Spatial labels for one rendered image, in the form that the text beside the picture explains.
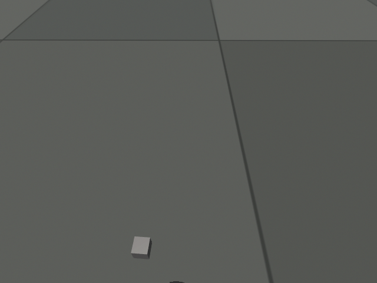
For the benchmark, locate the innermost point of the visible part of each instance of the cube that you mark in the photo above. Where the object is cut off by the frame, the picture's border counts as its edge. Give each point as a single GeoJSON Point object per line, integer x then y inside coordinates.
{"type": "Point", "coordinates": [141, 247]}

